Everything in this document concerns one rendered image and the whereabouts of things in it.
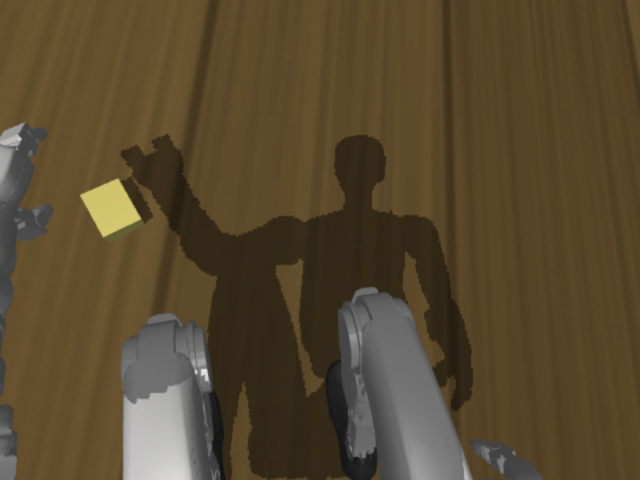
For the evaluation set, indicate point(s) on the left robot foot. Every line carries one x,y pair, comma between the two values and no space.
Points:
218,436

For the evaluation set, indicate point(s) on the left robot arm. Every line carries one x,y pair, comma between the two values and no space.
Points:
8,259

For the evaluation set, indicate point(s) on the small box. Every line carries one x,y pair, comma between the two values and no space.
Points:
112,210

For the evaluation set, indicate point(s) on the left robot hand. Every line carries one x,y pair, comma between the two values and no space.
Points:
17,144

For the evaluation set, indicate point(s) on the right robot hand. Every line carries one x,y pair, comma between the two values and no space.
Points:
504,460

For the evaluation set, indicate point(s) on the right robot foot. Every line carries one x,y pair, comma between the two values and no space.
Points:
354,468

